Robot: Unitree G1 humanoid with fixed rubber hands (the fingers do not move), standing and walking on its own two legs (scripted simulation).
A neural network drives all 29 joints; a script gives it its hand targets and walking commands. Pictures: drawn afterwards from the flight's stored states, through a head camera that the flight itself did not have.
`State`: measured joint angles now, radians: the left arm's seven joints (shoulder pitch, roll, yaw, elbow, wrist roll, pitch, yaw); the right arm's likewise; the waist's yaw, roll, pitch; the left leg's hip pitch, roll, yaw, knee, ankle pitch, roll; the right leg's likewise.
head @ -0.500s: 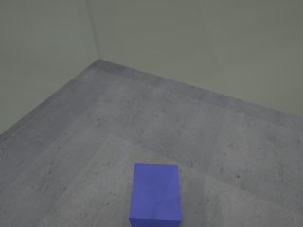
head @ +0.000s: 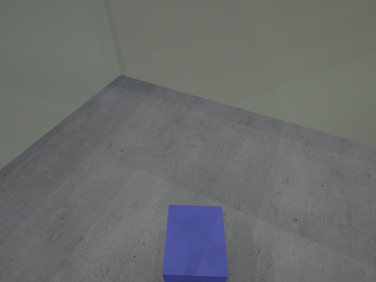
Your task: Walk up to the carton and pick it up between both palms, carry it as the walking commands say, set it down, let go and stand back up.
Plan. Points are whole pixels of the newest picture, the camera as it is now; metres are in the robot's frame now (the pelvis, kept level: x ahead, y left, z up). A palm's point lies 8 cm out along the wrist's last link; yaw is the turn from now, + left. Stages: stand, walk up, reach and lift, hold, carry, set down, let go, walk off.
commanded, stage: stand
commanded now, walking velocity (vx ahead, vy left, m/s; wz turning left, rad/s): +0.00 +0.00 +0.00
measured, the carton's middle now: (194, 249) +0.41 -0.02 -0.63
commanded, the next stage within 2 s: reach and lift in 0.42 s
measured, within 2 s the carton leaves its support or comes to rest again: neither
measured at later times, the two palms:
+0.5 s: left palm out of the picture +0.08 +0.22 -0.15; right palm out of the picture +0.08 -0.22 -0.15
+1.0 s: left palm out of the picture +0.17 +0.21 -0.17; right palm out of the picture +0.17 -0.21 -0.17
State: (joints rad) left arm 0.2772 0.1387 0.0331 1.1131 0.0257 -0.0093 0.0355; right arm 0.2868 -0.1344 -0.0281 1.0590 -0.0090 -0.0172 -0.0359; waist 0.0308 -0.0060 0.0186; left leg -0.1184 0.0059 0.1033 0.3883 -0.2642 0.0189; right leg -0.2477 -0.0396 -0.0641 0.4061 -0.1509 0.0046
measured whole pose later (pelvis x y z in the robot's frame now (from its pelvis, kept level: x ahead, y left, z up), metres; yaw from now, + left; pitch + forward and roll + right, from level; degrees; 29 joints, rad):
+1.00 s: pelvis -0.02 -0.02 -0.05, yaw +2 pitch +19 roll -1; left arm -0.04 0.16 0.09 0.54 0.03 0.37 -0.08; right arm 0.03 -0.08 -0.08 0.46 0.02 0.39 -0.04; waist 0.00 0.01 -0.06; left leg -0.80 0.01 -0.04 0.91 -0.43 -0.02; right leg -0.87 0.00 -0.06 0.83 -0.28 -0.02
